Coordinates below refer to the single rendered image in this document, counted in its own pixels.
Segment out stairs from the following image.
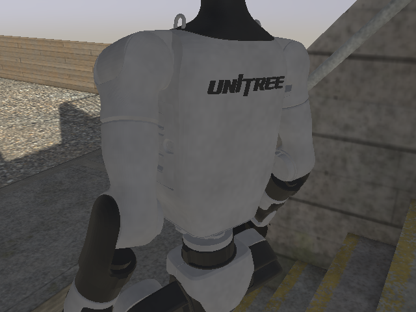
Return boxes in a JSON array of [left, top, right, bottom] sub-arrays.
[[230, 199, 416, 312]]

